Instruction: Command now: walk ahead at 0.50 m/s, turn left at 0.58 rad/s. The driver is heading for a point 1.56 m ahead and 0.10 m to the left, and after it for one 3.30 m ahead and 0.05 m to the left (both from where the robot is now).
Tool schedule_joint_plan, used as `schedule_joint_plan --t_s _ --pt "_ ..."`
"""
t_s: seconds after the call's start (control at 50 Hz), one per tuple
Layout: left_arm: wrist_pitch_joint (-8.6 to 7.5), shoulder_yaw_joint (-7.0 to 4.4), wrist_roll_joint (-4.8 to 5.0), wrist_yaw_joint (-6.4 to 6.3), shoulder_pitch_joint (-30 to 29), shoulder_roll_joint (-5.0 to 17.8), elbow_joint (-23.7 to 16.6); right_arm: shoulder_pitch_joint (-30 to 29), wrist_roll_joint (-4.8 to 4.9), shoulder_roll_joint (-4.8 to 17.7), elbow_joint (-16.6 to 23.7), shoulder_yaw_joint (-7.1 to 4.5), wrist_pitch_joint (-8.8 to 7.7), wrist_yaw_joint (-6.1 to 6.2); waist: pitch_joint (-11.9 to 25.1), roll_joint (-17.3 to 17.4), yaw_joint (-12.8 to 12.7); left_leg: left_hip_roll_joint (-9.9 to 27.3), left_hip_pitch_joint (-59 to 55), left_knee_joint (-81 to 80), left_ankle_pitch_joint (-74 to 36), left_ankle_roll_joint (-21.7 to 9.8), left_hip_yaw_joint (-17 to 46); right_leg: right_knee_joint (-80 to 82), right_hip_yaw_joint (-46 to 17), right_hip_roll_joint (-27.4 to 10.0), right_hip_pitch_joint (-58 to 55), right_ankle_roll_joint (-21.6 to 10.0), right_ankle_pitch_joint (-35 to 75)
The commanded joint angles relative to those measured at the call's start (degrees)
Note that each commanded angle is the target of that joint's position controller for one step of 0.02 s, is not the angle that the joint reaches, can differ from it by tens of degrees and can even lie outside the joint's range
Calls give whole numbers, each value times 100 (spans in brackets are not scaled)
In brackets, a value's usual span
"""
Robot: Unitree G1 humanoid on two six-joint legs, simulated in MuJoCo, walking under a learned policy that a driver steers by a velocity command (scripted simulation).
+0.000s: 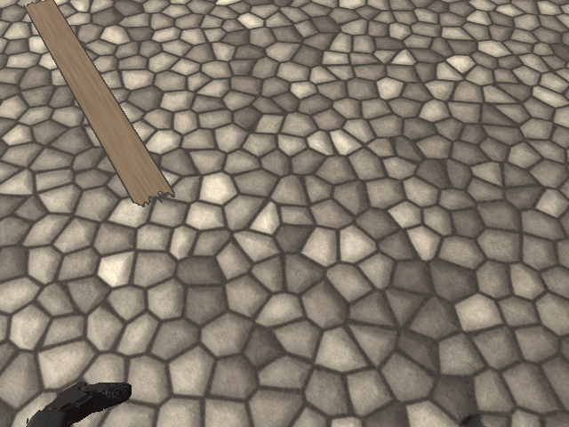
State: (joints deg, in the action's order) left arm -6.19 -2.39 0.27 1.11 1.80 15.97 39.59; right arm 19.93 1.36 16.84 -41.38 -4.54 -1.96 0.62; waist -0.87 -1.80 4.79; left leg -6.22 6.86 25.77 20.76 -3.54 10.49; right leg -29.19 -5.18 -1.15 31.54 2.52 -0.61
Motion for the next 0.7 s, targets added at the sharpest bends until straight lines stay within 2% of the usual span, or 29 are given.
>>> schedule_joint_plan --t_s 0.02,0.04,0.06,0.08,0.1,0.12,0.14,0.16,0.18,0.22,0.28,0.34,0.4,0.46,0.48,0.5,0.52,0.54,0.56,0.58,0.6,0.62,0.64,0.66,0.68,0.7 --pt "-173 -328 30 1 321 822 -305 -152 -10 729 370 -186 -25 34 347 953 -558 1229 342 114 -1508 -602 1291 368 172 110 -1381 -295 -291" --pt "-207 -415 -62 -39 945 1025 -228 -179 -43 456 442 -88 -49 17 851 779 -866 936 667 1059 -1509 -398 1011 302 -160 -337 -2483 -568 -372" --pt "-202 -524 -190 -89 1716 1479 -159 240 -25 92 584 27 -88 13 1704 -295 -929 274 2141 2926 -293 -1 264 378 -1826 -1603 -4483 -1224 -907" --pt "-111 -561 -97 -37 2091 1505 44 596 71 223 693 61 -123 23 2060 -1788 -830 181 3531 4317 1454 180 -116 994 -4020 -2398 -5181 -1770 -2461" --pt "-75 -425 -21 -41 1831 1000 -73 338 105 758 588 -66 -102 24 1324 -1009 -942 538 4011 4892 1050 240 12 1215 -3691 -2229 -4655 -1591 -3344" --pt "-12 -357 -29 -72 1591 792 -113 -170 47 880 666 -106 -60 18 730 -558 -987 724 4068 5019 587 272 -210 1239 -2796 -1998 -3974 -1369 -2989" --pt "24 -306 -71 -80 1327 684 -111 -399 -18 816 731 -111 -38 8 350 -298 -868 892 3895 4822 228 286 -302 1358 -2126 -1749 -3288 -1283 -2308" --pt "33 -259 -96 -93 1154 554 -81 -482 -34 744 767 -133 -15 -15 142 -360 -736 1061 3712 4578 -10 286 -296 1495 -1633 -1551 -2842 -1238 -1801" --pt "24 -245 -109 -101 1065 519 -55 -415 10 633 775 -124 18 -47 49 -498 -624 1176 3462 4438 -138 288 -348 1643 -1236 -1414 -2510 -1201 -1499" --pt "-25 -271 -69 -101 1059 553 37 -428 30 429 808 -83 78 -70 2 -513 -573 1249 3389 4209 -324 340 -468 1874 -688 -1357 -2320 -1281 -997" --pt "-53 -351 -83 -114 1148 769 200 -709 -17 329 910 -40 99 -76 -28 -266 -596 1319 3621 3594 -862 446 -469 2021 -137 -1458 -2493 -1399 -276" --pt "-7 -369 -59 -124 1196 863 319 -1078 -16 237 949 12 46 -156 -75 -180 -722 1278 3451 2608 -1687 429 -631 2029 500 -1321 -2641 -1286 153" --pt "55 -378 15 -105 1483 979 502 -1643 -16 76 1072 97 -33 -252 -251 -117 -932 1106 3064 1613 -2028 322 -938 2061 850 -1287 -2722 -1215 179" --pt "141 -421 135 -74 1725 1151 690 -1984 5 160 1236 89 -65 -327 -419 -172 -945 990 2970 1044 -1605 130 -1080 1946 866 -1526 -3188 -1190 502" --pt "178 -437 169 -75 1746 1212 741 -1982 -12 226 1265 64 -70 -341 -399 -221 -873 912 2849 898 -1339 33 -1156 1778 893 -1594 -3366 -1161 980" --pt "208 -450 193 -86 1718 1291 773 -1830 -39 332 1255 14 -73 -344 -257 -312 -711 763 2485 751 -1110 -82 -1275 1439 978 -1600 -3489 -1102 1931" --pt "244 -449 209 -105 1662 1340 805 -1325 -70 493 1131 -84 -71 -331 95 -358 -355 555 1663 501 -1183 -220 -1438 756 1173 -1499 -3469 -986 2916" --pt "262 -389 186 -132 1699 1225 823 -440 -69 763 850 -243 -55 -286 626 -273 87 337 272 295 -1528 -377 -1538 -305 1427 -1272 -3036 -817 3280" --pt "232 -251 17 -152 1712 932 690 525 -79 1195 658 -391 -5 -186 1339 250 473 1171 -1546 558 -1858 -667 -410 -2022 1515 -1030 -1686 -563 1561" --pt "112 -13 -73 -78 2311 236 490 489 -82 1722 638 -421 -22 -165 2058 1748 -129 2641 -3000 -81 -746 -1632 2619 -4007 1081 16 438 -232 -3099" --pt "-6 -138 120 -31 1851 789 585 583 -84 1188 705 -274 -74 -194 2311 1066 246 2775 -2945 -583 -398 -1623 3149 -4669 97 -58 945 -289 -3354" --pt "-57 -199 279 -7 1317 972 366 337 -108 992 625 -191 -128 -214 1418 961 229 2564 -2331 -652 -877 -1395 2210 -4743 163 -274 1390 -355 -2924" --pt "-83 -170 213 -39 1139 884 336 2 -83 866 604 -146 -158 -214 942 655 25 2314 -1558 -698 -1475 -1236 1523 -4394 225 -512 1288 -384 -2407" --pt "-70 -189 91 -64 1090 867 361 -315 -108 692 606 -97 -174 -224 627 569 -174 2118 -874 -841 -1946 -1158 1057 -4038 240 -657 1044 -353 -2078" --pt "-3 -196 61 -60 1261 817 418 -508 -170 538 635 -43 -201 -224 520 586 -394 1980 -402 -1068 -2162 -1117 779 -3897 177 -773 674 -347 -1794" --pt "61 -185 78 -49 1417 739 453 -584 -180 560 623 -56 -238 -220 521 736 -516 2009 -110 -1245 -2267 -1219 715 -3763 166 -791 431 -283 -1698"
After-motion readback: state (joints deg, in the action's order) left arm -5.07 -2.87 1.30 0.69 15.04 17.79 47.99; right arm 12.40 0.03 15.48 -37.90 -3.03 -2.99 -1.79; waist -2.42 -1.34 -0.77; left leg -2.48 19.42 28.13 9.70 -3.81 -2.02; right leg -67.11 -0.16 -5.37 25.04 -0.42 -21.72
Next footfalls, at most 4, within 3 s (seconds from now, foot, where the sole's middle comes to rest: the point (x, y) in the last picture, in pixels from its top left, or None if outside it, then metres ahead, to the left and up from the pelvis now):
0.04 right None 0.20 -0.14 -0.77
0.54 left None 0.41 0.19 -0.77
1.08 right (242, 306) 0.78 0.06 -0.77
1.60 left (123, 248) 0.98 0.38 -0.77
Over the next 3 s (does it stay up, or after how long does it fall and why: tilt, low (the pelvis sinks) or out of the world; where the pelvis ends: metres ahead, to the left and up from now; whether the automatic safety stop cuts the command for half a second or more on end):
stays up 1.28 0.23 -0.01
